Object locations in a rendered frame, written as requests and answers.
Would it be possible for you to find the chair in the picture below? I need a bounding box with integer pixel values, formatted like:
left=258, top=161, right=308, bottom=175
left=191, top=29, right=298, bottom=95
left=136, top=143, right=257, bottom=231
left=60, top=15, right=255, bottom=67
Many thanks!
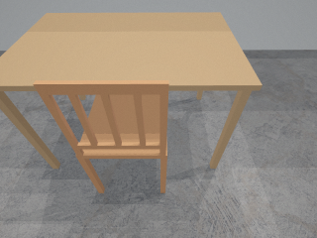
left=33, top=80, right=169, bottom=193

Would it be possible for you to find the table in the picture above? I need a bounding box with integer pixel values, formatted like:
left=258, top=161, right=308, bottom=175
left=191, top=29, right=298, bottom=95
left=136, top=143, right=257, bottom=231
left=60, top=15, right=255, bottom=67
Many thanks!
left=0, top=12, right=263, bottom=169

